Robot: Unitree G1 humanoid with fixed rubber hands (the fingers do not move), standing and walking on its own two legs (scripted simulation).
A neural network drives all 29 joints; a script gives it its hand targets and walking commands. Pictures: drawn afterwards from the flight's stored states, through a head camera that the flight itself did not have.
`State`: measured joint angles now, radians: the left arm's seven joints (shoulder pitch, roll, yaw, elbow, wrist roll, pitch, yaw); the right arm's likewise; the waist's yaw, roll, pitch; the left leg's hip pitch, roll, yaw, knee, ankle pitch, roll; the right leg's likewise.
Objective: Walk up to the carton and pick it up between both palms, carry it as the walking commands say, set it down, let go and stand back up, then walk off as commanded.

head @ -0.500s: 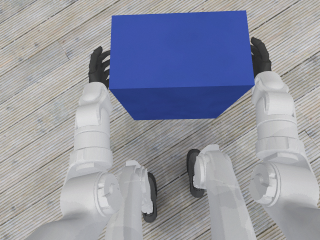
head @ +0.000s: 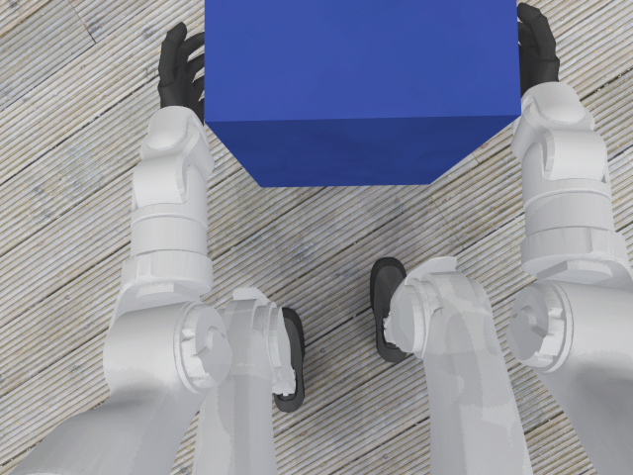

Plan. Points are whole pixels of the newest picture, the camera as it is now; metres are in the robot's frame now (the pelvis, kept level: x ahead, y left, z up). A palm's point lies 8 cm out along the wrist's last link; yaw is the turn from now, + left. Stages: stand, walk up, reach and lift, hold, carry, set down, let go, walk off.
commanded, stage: set down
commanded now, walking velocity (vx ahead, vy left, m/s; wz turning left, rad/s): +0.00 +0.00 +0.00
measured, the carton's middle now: (349, 99) +0.53 -0.08 -0.20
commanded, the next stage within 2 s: none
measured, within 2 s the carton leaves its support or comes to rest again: neither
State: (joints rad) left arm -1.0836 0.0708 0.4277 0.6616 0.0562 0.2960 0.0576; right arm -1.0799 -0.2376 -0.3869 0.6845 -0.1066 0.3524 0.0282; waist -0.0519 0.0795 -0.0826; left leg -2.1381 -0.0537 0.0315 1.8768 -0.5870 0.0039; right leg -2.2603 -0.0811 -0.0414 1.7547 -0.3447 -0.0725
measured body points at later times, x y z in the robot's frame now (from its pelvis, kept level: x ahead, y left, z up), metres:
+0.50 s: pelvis -0.01 +0.01 -0.06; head +0.34 -0.05 +0.22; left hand +0.54 +0.10 -0.20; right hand +0.51 -0.27 -0.21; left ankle +0.08 +0.11 -0.42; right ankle +0.15 -0.11 -0.42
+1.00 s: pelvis -0.01 +0.01 -0.08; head +0.32 -0.05 +0.21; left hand +0.54 +0.10 -0.21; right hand +0.50 -0.27 -0.22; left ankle +0.08 +0.11 -0.42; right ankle +0.15 -0.11 -0.42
